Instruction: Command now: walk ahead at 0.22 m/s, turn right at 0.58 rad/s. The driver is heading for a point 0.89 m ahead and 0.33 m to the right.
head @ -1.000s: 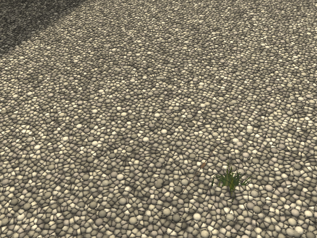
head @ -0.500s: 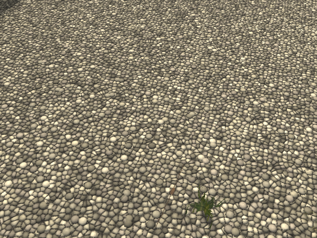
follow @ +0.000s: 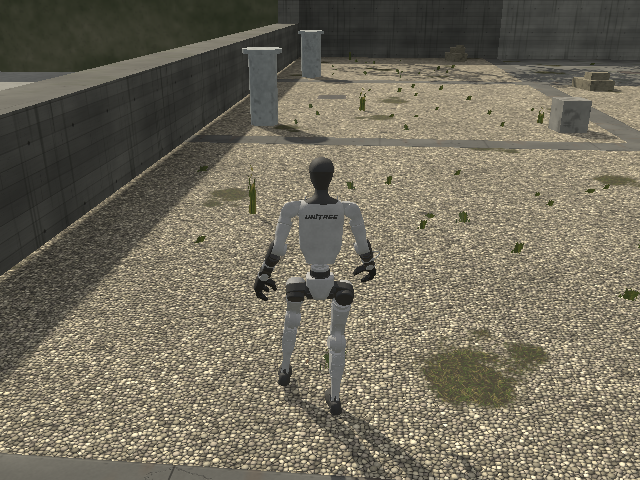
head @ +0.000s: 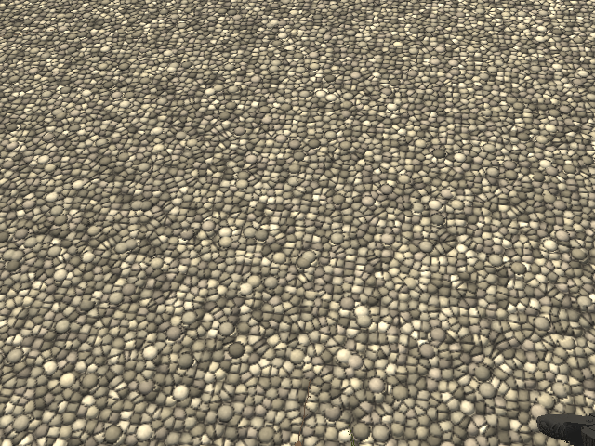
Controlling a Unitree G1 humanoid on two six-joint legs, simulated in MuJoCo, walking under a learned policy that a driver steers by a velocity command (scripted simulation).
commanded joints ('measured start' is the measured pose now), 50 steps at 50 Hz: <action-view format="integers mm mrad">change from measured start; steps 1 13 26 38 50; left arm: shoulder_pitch -2 20 63 149 166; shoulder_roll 165 138 86 149 121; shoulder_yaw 47 37 27 25 20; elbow -59 -112 -69 -69 -15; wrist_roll -11 -12 -2 5 9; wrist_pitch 14 86 43 -30 -10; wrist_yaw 20 29 -23 23 26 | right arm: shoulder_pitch -10 35 19 -123 139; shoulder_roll -61 -99 -166 -56 -160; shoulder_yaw -14 -34 -79 -39 -73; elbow -56 -68 -6 -32 14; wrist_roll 14 -5 55 17 13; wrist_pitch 0 66 56 -18 -31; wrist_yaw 9 -13 15 50 54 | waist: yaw -9 -34 3 -3 -147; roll -117 112 85 -127 -152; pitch -148 -152 -118 -22 -236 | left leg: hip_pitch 253 461 348 -46 651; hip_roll -111 165 202 -62 -30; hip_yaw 72 -148 84 87 70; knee -153 -466 -517 -28 -237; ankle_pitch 138 -122 -468 63 61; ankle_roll -8 260 226 33 204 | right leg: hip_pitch -75 -378 8 155 82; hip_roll -170 -146 -149 -294 -254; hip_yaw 125 -50 -230 160 94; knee -4 842 172 -190 316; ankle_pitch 440 -251 -89 89 552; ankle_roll -99 167 14 -123 -17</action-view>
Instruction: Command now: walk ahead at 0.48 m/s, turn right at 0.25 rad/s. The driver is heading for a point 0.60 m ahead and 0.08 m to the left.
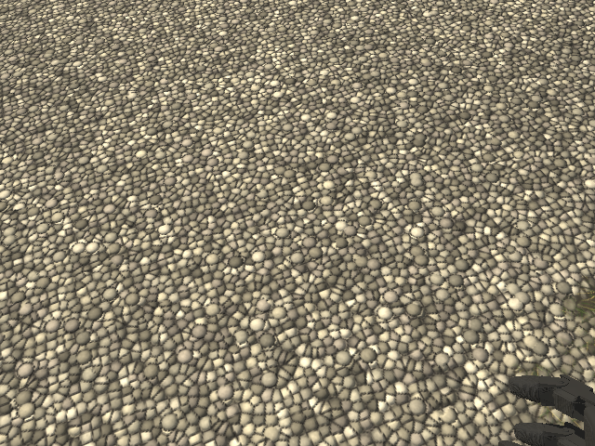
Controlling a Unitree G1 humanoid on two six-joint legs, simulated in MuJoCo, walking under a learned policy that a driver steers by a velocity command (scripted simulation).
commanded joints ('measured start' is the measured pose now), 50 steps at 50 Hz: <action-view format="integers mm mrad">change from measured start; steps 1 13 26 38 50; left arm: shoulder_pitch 71 -297 -17 -261 -11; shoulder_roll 38 32 266 102 13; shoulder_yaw -2 -19 58 19 -28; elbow -82 -147 -115 -49 62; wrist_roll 5 19 32 37 36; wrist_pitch -17 -52 -60 -95 -44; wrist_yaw -2 -28 -47 -29 -28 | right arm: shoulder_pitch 391 244 485 223 321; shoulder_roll -274 -146 -29 -54 -181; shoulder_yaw -91 -42 16 -17 -33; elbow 21 83 105 57 55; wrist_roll -30 8 10 4 -47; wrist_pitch -5 3 34 75 67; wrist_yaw -20 -40 -50 -46 -47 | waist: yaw -180 -107 -4 -102 -104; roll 121 47 -344 -63 229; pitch -388 27 -413 31 -436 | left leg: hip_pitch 881 288 -149 -140 767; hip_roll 330 217 -24 128 437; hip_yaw -484 -150 -82 -100 -479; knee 23 -359 722 398 65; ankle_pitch -156 41 -553 -9 954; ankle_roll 247 202 -13 -60 349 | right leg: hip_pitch -555 -684 328 -218 -496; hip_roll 7 -142 -441 -225 1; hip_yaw -27 -117 533 -225 -175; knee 692 415 -63 -266 708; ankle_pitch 474 406 199 771 -209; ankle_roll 10 42 -263 -151 81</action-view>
